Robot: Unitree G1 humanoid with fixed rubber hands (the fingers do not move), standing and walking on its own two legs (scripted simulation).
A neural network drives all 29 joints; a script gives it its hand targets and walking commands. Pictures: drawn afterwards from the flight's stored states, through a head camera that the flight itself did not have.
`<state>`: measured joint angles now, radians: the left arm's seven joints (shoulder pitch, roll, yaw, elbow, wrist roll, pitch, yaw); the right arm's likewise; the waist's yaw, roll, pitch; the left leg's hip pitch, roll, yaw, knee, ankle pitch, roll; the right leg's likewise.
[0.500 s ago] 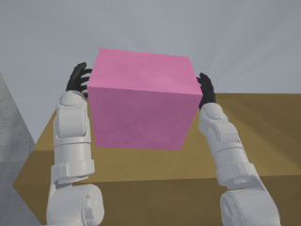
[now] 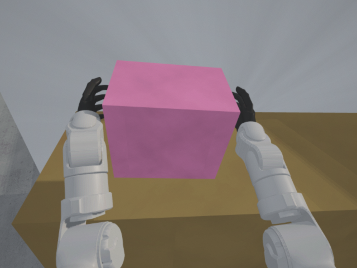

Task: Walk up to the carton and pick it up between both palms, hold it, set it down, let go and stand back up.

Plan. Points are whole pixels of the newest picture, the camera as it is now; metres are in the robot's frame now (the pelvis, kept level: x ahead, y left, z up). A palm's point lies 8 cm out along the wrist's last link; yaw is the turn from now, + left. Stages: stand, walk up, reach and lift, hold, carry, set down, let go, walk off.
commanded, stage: hold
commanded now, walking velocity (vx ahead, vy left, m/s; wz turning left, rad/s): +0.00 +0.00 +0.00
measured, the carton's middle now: (168, 122) +0.40 +0.01 +0.19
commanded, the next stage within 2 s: set down in 0.92 s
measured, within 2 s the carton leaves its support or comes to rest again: neither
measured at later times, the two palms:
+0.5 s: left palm (87, 114) +0.35 +0.17 +0.25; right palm (247, 123) +0.35 -0.16 +0.22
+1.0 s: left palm (87, 113) +0.36 +0.17 +0.24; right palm (244, 121) +0.36 -0.16 +0.22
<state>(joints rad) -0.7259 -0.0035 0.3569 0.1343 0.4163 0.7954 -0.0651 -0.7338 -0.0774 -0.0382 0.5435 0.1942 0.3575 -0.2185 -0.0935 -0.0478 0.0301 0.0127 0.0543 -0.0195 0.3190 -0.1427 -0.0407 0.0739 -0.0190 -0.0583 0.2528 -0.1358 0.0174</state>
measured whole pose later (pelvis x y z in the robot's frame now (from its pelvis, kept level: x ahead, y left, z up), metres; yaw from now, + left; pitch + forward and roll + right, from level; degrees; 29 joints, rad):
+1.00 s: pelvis +0.00 +0.00 +0.00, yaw +0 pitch -11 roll -1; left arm -0.74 0.00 0.37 0.17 0.42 0.79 -0.08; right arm -0.73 -0.05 -0.07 0.53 0.16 0.39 -0.22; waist -0.10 -0.06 0.01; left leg 0.01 0.05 -0.02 0.31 -0.14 -0.04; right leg 0.07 -0.02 -0.06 0.26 -0.14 0.02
